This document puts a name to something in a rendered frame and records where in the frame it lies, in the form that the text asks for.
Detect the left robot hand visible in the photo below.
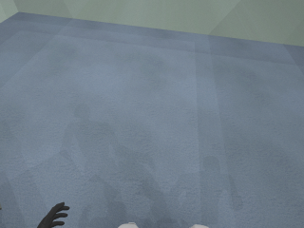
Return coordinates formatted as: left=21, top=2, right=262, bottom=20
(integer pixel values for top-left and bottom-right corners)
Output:
left=37, top=202, right=70, bottom=228

